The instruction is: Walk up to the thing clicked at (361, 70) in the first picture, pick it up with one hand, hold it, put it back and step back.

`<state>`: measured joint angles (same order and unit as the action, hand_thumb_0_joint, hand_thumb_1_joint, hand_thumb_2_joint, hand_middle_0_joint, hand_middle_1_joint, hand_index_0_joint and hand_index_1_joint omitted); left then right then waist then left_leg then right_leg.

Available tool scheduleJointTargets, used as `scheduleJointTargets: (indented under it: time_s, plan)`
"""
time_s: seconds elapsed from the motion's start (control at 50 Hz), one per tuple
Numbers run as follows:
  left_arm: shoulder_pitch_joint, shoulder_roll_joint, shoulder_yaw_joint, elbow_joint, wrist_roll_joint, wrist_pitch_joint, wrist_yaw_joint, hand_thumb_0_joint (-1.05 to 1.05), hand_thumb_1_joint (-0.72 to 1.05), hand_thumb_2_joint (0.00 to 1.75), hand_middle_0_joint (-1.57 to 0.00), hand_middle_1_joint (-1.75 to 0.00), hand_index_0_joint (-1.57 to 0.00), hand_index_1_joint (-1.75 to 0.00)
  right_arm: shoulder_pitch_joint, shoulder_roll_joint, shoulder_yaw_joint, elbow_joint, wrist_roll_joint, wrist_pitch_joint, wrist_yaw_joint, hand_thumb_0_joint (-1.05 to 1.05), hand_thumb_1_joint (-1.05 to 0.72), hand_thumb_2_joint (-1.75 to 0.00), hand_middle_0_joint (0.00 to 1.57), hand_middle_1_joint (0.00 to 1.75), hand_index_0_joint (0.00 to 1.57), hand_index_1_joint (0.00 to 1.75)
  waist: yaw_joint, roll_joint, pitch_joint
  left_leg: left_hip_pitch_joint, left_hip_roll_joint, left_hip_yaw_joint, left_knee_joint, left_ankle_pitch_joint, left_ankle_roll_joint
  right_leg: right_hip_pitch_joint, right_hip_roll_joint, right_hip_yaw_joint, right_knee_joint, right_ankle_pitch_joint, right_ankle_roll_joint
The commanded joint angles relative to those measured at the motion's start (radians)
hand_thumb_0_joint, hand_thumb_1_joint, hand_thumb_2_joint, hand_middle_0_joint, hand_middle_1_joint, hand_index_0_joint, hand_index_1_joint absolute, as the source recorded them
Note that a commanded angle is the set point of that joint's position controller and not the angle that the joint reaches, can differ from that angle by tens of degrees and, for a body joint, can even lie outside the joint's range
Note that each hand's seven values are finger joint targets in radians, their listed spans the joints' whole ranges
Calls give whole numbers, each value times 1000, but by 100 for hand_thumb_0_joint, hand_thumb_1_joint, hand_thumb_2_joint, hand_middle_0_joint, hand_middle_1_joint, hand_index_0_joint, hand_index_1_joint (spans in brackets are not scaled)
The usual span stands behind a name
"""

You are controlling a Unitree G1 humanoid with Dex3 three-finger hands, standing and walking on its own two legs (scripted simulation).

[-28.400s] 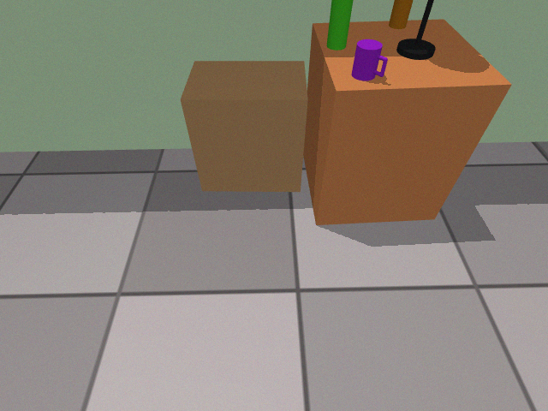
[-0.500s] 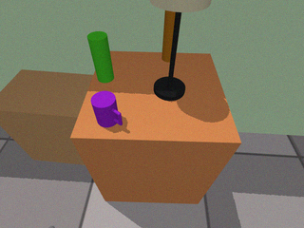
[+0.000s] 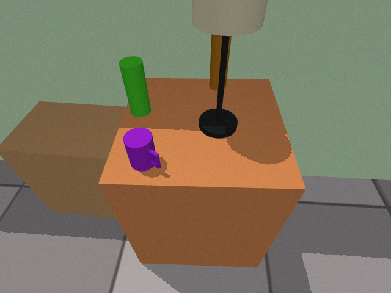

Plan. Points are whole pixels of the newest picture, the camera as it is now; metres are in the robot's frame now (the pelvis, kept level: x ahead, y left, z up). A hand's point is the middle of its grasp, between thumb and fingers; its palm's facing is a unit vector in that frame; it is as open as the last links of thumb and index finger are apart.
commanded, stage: stand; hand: left
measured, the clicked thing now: (144, 152) +0.49 +0.16 -0.03
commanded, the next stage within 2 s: step back in 1.94 s
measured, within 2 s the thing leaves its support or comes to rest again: neither
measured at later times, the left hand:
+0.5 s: hand out of the picture +0.07 +0.24 -0.15, palm faces -0.03 -0.94 -0.34, open 7.4 cm
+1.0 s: hand out of the picture +0.07 +0.25 -0.15, palm faces -0.03 -0.94 -0.34, open 7.4 cm
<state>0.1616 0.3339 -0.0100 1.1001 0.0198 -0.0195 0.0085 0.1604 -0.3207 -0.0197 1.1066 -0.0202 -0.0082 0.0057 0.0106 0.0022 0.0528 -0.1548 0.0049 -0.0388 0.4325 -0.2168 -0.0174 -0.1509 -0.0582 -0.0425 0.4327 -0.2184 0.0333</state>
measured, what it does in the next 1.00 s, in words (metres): stands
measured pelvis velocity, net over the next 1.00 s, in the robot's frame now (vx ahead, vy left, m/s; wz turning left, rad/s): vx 0.01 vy -0.01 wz -0.01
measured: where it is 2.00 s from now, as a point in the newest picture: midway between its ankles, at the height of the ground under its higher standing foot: outside the picture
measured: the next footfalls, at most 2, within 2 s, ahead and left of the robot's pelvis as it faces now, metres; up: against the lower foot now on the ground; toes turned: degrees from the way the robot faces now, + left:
none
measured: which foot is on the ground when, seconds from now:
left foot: down 0.00-1.00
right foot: down 0.00-1.00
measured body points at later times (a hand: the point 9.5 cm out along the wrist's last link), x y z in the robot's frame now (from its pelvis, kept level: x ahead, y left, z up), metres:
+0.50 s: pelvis +0.00 +0.00 +0.01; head +0.01 -0.01 +0.45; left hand +0.07 +0.29 -0.13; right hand +0.06 -0.30 -0.13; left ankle +0.02 +0.13 -0.74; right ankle +0.01 -0.14 -0.74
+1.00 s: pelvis +0.01 -0.01 +0.01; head +0.01 -0.01 +0.46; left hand +0.07 +0.29 -0.13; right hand +0.06 -0.31 -0.13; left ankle +0.02 +0.13 -0.74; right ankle +0.01 -0.14 -0.74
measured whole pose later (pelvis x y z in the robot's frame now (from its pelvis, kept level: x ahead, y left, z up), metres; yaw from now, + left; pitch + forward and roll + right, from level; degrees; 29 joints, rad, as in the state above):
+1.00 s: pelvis +0.01 -0.01 +0.01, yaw -1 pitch -3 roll +0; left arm 0.12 0.34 0.00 1.16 0.01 -0.01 0.00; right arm 0.13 -0.35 -0.01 1.15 -0.01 -0.01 0.01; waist 0.00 0.00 0.06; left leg -0.11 0.02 -0.03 0.33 -0.17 -0.03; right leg -0.12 -0.05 -0.03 0.34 -0.18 0.03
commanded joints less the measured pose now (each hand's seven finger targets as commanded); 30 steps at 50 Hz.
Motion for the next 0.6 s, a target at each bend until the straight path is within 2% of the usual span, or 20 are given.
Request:
scheduleJointTargets:
  time_s: [0.0, 0.04, 0.12, 0.16, 0.2, 0.24, 0.38, 0.46, 0.58]
  plan:
    - [-52, 209, 48, -37, -2, -22, 15, 0, 90, 90, -20, -30, -20, -30, -40, -198, -38, -39, 0, -18, -15, 0, -90, -90, 20, 30, 20, 30, -4, -3, -25, -42, 89, -84, -129, 39, 41, 26, -73, 89, -119, 2, -47]
    - [-56, 206, 46, -27, -3, -21, 13, 0, 90, 90, -20, -30, -20, -30, -43, -200, -35, -32, 1, -19, -15, 0, -90, -90, 20, 30, 20, 30, -2, 13, -19, -44, 91, -81, -139, 52, 38, 37, -72, 89, -120, 13, -46]
    - [-55, 205, 46, -10, -1, -18, 11, 0, 90, 90, -20, -30, -20, -30, -55, -210, -36, -26, 2, -17, -15, 0, -90, -90, 20, 30, 20, 30, 0, 5, -12, -36, 94, -82, -151, 13, 39, 24, -69, 86, -136, -11, -43]
    - [-69, 214, 49, -10, -1, -19, 11, 0, 90, 90, -20, -30, -20, -30, -50, -206, -35, -22, 1, -16, -14, 0, -90, -90, 20, 30, 20, 30, -3, -12, -15, -34, 92, -76, -152, 41, 38, 27, -71, 90, -142, -13, -43]
    - [-69, 211, 47, -6, -3, -22, 12, 0, 90, 90, -20, -30, -20, -30, -58, -210, -35, -20, 3, -16, -15, 0, -90, -90, 20, 30, 20, 30, -2, -14, -35, -7, 98, -73, -136, 102, 38, 39, -78, 95, -146, 44, -43]
    - [-71, 209, 46, -5, -5, -23, 11, 0, 90, 90, -20, -30, -20, -30, -58, -221, -34, -16, 4, -17, -15, 0, -90, -90, 20, 30, 20, 30, -5, 6, -43, 1, 101, -70, -137, 112, 39, 48, -79, 95, -148, 72, -41]
    - [-75, 215, 48, 5, -3, -22, 11, 0, 90, 90, -20, -30, -20, -30, -68, -221, -31, -11, 5, -16, -15, 0, -90, -90, 20, 30, 20, 30, -4, -14, -60, 17, 107, -65, -142, 151, 36, 63, -80, 86, -146, 116, -39]
    - [-81, 215, 49, 6, -7, -19, 9, 0, 90, 90, -20, -30, -20, -30, -60, -224, -27, -3, 5, -15, -16, 0, -90, -90, 20, 30, 20, 30, -8, -4, -51, 9, 106, -59, -156, 121, 34, 62, -78, 89, -156, 97, -39]
    - [-80, 210, 49, 7, -6, -18, 9, 0, 90, 90, -20, -30, -20, -30, -77, -223, -25, -7, 7, -18, -17, 0, -90, -90, 20, 30, 20, 30, -4, -8, -61, 29, 114, -61, -152, 189, 32, 71, -78, 80, -142, 156, -38]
